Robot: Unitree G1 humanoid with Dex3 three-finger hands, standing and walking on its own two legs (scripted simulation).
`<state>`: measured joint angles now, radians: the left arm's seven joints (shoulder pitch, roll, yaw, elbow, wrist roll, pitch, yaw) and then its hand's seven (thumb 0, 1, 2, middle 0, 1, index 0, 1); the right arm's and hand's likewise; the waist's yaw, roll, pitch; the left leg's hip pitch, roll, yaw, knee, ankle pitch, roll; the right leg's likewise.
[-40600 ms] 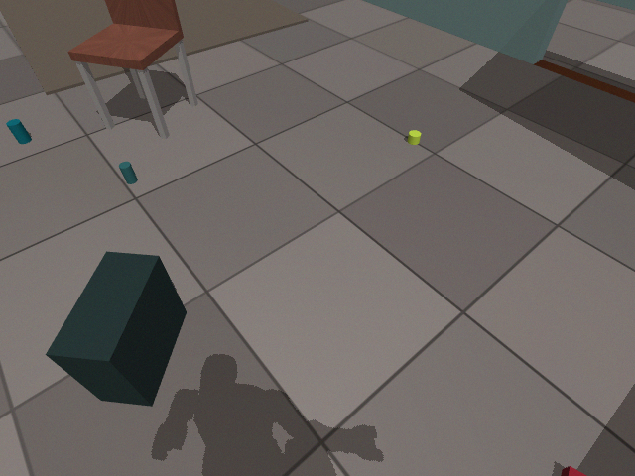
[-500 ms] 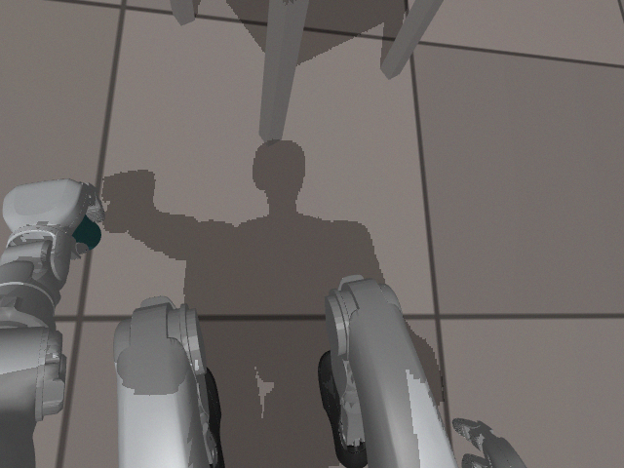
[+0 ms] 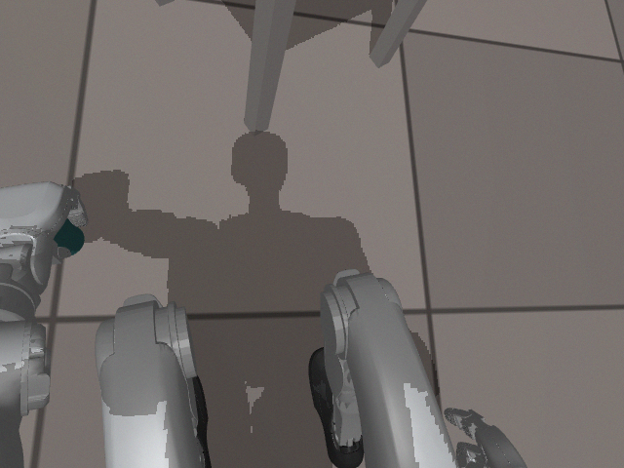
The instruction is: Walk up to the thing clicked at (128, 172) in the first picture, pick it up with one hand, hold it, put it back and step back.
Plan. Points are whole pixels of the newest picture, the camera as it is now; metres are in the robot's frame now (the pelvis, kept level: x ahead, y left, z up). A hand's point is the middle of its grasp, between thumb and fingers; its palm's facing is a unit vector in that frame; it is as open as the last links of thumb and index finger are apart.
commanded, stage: lower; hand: left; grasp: from above
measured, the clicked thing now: (52, 232) +0.44 +0.31 -0.21
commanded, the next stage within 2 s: rest in 0.14 s
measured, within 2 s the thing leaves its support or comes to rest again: rests again in 0.72 s
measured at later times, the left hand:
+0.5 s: hand (68, 241) +0.43 +0.30 -0.22, palm faces -0.48 -0.11 -0.87, open 6.6 cm
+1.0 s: hand (74, 242) +0.43 +0.30 -0.25, palm faces -0.45 -0.12 -0.88, open 6.6 cm
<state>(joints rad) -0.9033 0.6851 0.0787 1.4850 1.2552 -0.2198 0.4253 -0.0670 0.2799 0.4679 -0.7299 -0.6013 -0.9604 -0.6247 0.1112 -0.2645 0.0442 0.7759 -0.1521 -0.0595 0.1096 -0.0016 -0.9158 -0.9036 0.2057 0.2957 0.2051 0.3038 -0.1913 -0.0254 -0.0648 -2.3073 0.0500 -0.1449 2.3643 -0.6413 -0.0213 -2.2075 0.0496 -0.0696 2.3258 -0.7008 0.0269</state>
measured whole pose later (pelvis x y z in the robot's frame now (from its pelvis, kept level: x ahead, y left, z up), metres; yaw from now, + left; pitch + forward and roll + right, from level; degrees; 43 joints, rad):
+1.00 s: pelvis +0.01 +0.00 -0.04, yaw -4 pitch +29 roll -9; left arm -0.90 0.80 0.17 1.62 1.28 -0.24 0.58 -0.07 0.27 0.47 -0.74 -0.59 -0.98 -0.62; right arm 0.06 -0.27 0.14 0.78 -0.26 -0.14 0.20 0.00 -0.91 -0.90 0.21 0.30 0.20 0.30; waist -0.26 -0.08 0.04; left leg -2.38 0.05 -0.22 2.53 -0.69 -0.03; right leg -2.26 0.08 -0.12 2.45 -0.72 0.04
